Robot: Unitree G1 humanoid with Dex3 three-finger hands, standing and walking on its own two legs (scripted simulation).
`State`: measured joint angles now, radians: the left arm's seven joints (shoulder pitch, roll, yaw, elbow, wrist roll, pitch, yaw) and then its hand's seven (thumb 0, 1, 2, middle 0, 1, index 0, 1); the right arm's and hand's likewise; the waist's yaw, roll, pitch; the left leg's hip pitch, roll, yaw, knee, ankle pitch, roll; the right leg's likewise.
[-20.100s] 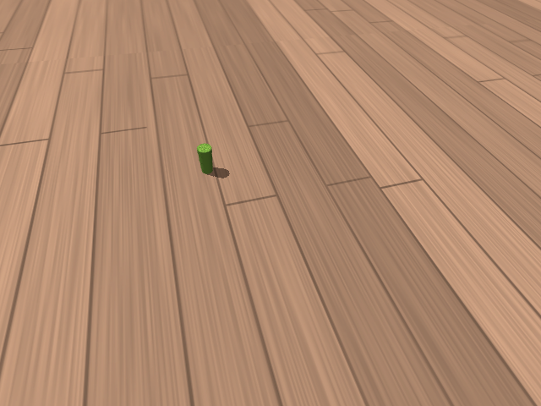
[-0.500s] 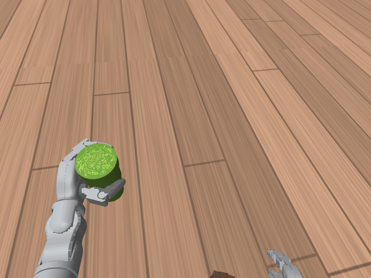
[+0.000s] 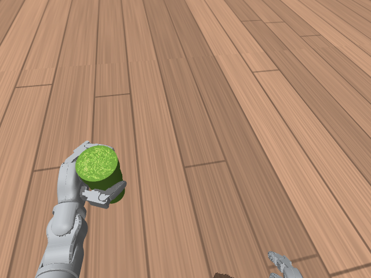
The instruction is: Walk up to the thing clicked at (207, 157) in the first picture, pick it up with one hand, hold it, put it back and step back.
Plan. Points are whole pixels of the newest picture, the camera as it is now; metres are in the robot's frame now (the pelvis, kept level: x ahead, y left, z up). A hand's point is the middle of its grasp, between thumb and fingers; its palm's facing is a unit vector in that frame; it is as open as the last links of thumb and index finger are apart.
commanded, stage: hold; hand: left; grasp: from the side
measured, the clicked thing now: (105, 179) +0.33 +0.17 +0.03
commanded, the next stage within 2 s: crouch in 0.02 s
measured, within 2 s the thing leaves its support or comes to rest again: neither
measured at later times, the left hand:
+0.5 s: hand (108, 188) +0.34 +0.18 -0.02, palm faces +0.19 -0.98 +0.01, open 9.7 cm
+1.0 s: hand (119, 208) +0.38 +0.20 -0.26, palm faces +0.21 -0.98 -0.02, open 9.7 cm
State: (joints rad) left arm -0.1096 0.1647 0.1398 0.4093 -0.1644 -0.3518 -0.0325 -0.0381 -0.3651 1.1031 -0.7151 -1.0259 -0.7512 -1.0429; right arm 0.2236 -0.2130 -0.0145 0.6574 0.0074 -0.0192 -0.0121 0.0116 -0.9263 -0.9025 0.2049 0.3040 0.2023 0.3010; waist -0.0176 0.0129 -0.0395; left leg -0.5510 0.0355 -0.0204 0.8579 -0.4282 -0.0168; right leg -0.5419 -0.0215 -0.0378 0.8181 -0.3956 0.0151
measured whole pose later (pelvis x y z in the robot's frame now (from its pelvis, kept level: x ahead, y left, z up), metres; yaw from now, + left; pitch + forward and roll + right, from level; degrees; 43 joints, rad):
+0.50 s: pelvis -0.01 +0.00 -0.03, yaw +0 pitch +14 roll -1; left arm -0.21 0.16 0.20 0.60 -0.13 -0.51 0.00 -0.04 -0.36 1.10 -0.72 -1.02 -0.75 -1.04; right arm 0.19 -0.21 -0.02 0.67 -0.02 -0.05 0.01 0.01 -0.88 -0.90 0.20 0.30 0.20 0.30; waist -0.04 -0.02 -0.05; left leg -0.80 0.03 -0.03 1.03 -0.48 -0.02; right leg -0.79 -0.03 -0.04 1.00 -0.45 0.01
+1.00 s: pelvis -0.07 +0.00 -0.24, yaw -2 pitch +33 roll -3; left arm -0.64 0.32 0.38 1.04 -0.11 -0.76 -0.06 -0.04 -0.36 1.10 -0.72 -1.02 -0.76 -1.04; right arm 0.11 -0.23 0.01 0.70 -0.08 -0.01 0.08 0.01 -0.91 -0.91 0.20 0.30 0.20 0.30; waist -0.09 -0.01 -0.18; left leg -1.80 0.02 -0.07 1.90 -0.69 -0.03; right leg -1.79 -0.03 -0.04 1.86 -0.65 0.01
